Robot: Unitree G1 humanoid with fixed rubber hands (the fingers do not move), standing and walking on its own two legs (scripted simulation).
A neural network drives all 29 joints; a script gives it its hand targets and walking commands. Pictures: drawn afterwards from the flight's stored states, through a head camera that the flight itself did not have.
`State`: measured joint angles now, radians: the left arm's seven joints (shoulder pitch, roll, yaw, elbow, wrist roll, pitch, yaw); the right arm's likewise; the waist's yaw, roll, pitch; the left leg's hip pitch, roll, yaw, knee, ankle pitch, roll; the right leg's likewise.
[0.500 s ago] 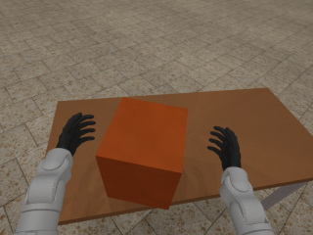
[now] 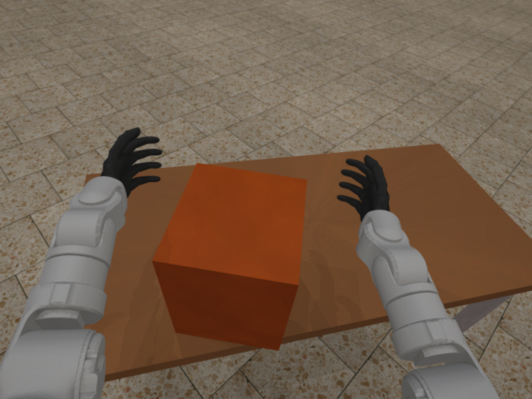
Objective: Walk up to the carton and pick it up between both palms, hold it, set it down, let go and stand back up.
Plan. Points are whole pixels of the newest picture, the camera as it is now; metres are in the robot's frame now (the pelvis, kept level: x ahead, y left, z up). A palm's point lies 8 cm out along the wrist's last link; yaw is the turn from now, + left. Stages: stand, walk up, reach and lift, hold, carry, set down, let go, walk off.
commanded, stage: reach and lift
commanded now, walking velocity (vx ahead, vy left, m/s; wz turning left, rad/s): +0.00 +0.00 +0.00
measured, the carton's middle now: (238, 258) +0.38 +0.01 -0.03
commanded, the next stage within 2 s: none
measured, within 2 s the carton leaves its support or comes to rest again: neither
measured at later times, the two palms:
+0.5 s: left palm (140, 218) +0.41 +0.17 +0.06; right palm (348, 238) +0.36 -0.17 +0.05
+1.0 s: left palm (147, 234) +0.41 +0.17 +0.01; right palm (338, 247) +0.36 -0.16 +0.02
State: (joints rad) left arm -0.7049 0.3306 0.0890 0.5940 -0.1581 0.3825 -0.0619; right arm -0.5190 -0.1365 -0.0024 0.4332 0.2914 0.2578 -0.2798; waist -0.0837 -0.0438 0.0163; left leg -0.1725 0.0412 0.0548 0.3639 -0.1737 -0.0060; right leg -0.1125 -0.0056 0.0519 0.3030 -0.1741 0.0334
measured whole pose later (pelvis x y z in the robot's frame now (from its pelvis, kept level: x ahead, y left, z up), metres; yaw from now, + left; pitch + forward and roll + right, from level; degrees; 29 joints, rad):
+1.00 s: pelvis -0.02 +0.01 -0.03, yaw +1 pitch +17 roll -3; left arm -0.91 0.23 -0.01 1.44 -0.14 -0.33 0.01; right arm -0.74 -0.03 -0.07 1.25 0.22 -0.37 -0.23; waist -0.12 -0.03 -0.21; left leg -0.72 0.05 -0.01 0.66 -0.24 0.00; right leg -0.62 0.01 -0.01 0.57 -0.24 0.04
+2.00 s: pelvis +0.01 -0.01 +0.00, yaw +3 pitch +8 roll -2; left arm -0.70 0.03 0.44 1.09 0.47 -0.29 -0.10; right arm -0.57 0.18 -0.65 1.10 -0.43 -0.51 -0.22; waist -0.05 -0.07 -0.05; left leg -0.35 0.04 -0.01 0.38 -0.16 -0.02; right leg -0.24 0.00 -0.04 0.24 -0.14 0.02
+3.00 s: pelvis +0.00 -0.01 +0.00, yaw +3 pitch +12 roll -2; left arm -0.73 0.05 0.36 1.11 0.41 -0.29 -0.06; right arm -0.58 0.15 -0.58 1.14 -0.34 -0.54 -0.23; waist -0.03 -0.07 -0.10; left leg -0.44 0.06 0.01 0.35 -0.12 -0.02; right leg -0.32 0.00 -0.05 0.22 -0.10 0.01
